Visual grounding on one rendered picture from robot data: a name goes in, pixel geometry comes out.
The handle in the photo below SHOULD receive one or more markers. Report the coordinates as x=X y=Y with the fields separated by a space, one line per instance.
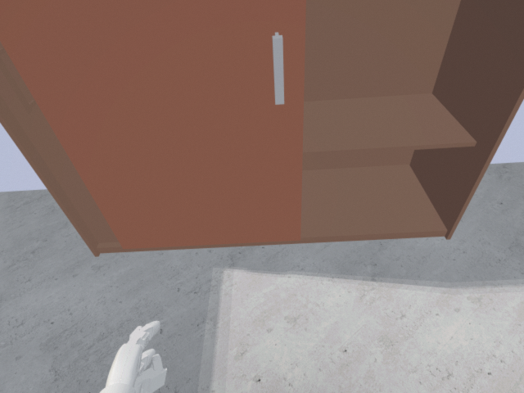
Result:
x=13 y=91
x=278 y=69

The wardrobe door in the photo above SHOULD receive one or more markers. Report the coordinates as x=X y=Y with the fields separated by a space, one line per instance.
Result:
x=50 y=149
x=166 y=108

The robot left hand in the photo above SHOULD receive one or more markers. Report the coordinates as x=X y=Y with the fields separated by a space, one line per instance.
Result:
x=130 y=362

